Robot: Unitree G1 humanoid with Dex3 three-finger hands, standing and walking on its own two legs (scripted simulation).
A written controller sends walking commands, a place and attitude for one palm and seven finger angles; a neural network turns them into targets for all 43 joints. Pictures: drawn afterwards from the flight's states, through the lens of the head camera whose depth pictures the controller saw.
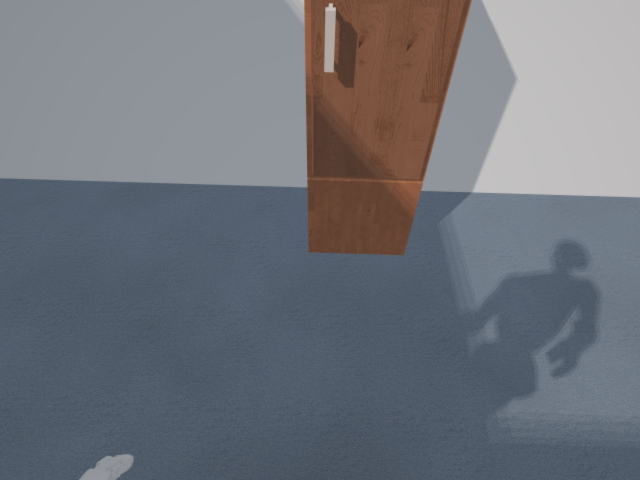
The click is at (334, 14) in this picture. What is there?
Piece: cupboard door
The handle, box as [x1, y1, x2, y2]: [324, 3, 335, 71]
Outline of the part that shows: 332,3 329,3 329,6 325,8 324,71 333,71 335,7 332,6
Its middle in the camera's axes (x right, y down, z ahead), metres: +0.02 -0.49 +0.95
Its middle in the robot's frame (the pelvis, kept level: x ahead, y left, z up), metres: +1.06 +0.03 +0.11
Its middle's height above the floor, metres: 0.88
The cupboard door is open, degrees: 0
